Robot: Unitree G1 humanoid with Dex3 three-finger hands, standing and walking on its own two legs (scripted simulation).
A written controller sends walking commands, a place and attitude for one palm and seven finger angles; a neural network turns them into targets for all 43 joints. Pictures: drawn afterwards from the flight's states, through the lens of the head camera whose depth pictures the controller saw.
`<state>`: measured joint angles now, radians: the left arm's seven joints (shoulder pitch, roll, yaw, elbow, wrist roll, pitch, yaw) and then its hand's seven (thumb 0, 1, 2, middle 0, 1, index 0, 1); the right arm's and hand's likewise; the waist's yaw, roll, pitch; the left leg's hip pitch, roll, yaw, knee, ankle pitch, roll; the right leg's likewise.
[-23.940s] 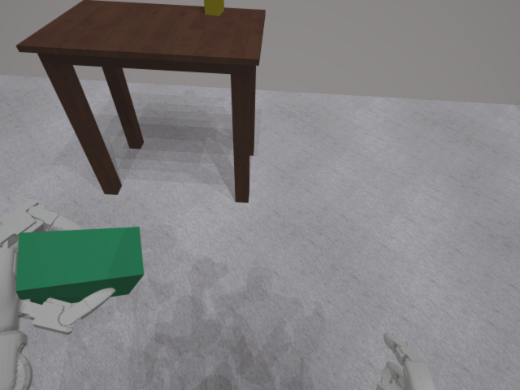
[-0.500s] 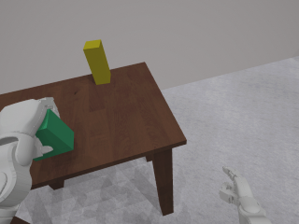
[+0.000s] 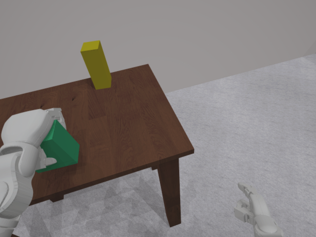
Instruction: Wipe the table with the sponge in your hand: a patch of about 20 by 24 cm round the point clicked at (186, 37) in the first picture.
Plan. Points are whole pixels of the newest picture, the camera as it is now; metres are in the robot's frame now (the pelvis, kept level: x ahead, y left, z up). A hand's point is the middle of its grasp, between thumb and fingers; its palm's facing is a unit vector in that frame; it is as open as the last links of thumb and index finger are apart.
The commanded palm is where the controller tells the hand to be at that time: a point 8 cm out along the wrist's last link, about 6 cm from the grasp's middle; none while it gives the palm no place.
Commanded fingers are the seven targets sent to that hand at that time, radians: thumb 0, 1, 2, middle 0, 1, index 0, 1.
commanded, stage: move the sponge above the wiping area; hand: left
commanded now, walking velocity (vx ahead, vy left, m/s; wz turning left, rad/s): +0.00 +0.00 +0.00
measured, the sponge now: (51, 151) +0.25 +0.31 +0.12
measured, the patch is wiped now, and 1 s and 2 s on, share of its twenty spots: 0.00 0.00 0.00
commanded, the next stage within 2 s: lower the sponge onto the table in 1.74 s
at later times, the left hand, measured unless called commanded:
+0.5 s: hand (46, 139) +0.26 +0.31 +0.15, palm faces +0.11 -0.04 -0.99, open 9.6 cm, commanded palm +0.22 +0.30 +0.22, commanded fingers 0.00 0.10 1.30 -1.20 -1.60 -1.20 -1.60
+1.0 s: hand (50, 140) +0.27 +0.31 +0.14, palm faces +0.08 -0.04 -1.00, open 9.6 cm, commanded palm +0.23 +0.30 +0.20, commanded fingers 0.00 0.10 1.30 -1.20 -1.60 -1.20 -1.60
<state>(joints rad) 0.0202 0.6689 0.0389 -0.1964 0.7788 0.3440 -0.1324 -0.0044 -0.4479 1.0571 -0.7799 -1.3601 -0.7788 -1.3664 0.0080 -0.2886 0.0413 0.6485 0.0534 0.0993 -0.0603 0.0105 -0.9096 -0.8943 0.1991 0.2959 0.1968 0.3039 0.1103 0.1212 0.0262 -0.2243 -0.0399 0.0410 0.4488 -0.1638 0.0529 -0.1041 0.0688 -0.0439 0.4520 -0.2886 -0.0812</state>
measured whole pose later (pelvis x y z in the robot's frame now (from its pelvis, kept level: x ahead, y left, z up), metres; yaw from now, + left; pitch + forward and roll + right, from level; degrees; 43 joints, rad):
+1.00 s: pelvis +0.00 +0.01 +0.00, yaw +1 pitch -3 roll +0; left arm -0.07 0.58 -0.05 -0.07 0.85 0.38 -0.05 0.00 -0.45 1.06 -0.78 -1.36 -0.78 -1.37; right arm 0.01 -0.27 0.05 0.66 0.06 0.13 -0.03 0.01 -0.91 -0.89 0.20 0.30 0.20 0.30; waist 0.11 0.12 0.01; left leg -0.22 -0.06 0.03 0.41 -0.14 0.07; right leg -0.10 0.05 -0.05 0.42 -0.27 -0.06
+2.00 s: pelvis +0.01 +0.00 +0.00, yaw +0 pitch -3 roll +0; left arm 0.04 0.64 0.05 -0.13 0.80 0.29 -0.08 0.00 -0.45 1.06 -0.78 -1.36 -0.78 -1.37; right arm 0.05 -0.29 0.03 0.65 0.06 0.12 -0.05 0.01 -0.91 -0.89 0.20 0.30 0.20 0.30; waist 0.11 0.12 0.01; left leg -0.22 -0.04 0.03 0.45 -0.17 0.05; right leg -0.09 0.07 -0.05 0.44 -0.29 -0.08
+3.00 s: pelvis +0.01 +0.01 +0.00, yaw +1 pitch -3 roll +0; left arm 0.01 0.55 -0.04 -0.05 0.86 0.33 -0.01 0.00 -0.45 1.06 -0.78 -1.36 -0.78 -1.37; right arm 0.03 -0.27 0.03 0.66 0.06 0.13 -0.02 0.01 -0.91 -0.89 0.20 0.30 0.20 0.30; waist 0.11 0.11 0.01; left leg -0.22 -0.06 0.03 0.42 -0.16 0.07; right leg -0.09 0.06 -0.04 0.42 -0.28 -0.07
